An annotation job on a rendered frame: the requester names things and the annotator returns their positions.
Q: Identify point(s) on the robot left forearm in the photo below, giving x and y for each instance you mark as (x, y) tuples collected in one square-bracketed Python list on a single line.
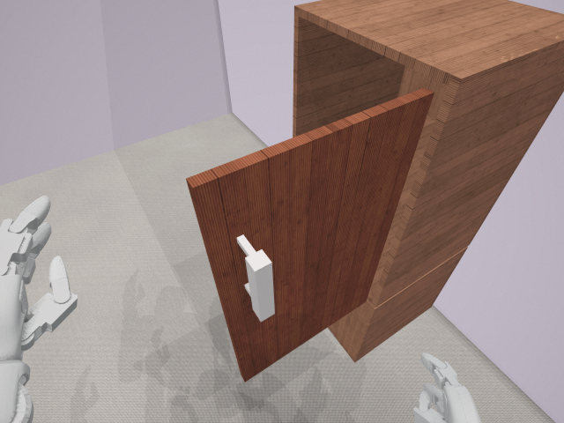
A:
[(16, 405)]

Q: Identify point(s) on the handle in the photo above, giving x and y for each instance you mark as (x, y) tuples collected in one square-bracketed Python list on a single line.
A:
[(260, 285)]

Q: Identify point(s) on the cupboard door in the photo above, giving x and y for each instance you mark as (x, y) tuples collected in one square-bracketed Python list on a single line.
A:
[(320, 206)]

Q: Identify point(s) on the left robot hand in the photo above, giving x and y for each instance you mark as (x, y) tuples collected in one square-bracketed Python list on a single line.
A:
[(21, 241)]

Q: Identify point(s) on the right robot hand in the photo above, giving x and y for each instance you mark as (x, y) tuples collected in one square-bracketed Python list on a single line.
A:
[(454, 404)]

